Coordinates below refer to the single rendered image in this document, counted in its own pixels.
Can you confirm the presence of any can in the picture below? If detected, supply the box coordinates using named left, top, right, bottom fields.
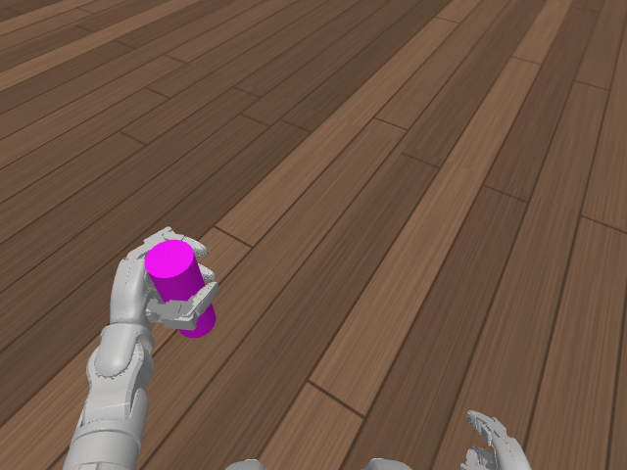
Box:
left=145, top=240, right=216, bottom=338

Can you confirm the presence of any right robot hand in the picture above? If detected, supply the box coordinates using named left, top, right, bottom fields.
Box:
left=460, top=410, right=532, bottom=470

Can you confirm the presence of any left robot hand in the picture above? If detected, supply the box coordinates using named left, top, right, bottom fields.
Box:
left=110, top=227, right=218, bottom=333

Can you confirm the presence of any left robot arm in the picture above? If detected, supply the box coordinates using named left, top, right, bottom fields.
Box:
left=62, top=322, right=155, bottom=470

